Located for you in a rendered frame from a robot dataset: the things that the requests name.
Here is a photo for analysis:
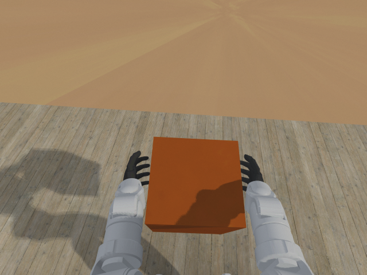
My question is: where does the robot right hand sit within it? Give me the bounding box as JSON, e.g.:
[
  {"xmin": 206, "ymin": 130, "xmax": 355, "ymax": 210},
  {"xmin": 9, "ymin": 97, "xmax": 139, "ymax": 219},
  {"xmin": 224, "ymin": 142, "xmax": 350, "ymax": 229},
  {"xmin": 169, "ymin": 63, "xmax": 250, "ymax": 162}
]
[{"xmin": 240, "ymin": 154, "xmax": 264, "ymax": 191}]

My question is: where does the robot left hand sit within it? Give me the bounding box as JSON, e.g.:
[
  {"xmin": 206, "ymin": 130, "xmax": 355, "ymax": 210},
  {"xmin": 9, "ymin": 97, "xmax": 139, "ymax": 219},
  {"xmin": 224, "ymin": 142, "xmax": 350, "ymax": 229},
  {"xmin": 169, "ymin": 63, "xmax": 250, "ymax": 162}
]
[{"xmin": 123, "ymin": 151, "xmax": 150, "ymax": 186}]

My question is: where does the robot left forearm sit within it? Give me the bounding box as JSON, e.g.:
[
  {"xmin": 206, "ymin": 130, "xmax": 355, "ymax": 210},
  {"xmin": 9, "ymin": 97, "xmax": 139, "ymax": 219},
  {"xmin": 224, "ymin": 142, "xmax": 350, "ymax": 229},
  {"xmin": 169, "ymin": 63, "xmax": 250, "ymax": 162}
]
[{"xmin": 90, "ymin": 178, "xmax": 146, "ymax": 275}]

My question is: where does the carton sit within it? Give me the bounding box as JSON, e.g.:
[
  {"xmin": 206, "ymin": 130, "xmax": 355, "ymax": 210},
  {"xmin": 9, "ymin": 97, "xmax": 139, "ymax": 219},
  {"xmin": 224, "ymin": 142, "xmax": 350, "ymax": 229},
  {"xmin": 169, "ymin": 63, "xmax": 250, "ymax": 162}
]
[{"xmin": 145, "ymin": 137, "xmax": 246, "ymax": 234}]

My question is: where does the robot right forearm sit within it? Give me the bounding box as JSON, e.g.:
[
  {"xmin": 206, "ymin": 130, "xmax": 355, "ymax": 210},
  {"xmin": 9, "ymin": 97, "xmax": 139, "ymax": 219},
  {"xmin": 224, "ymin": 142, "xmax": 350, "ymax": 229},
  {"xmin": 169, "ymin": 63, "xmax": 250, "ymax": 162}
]
[{"xmin": 245, "ymin": 180, "xmax": 314, "ymax": 275}]

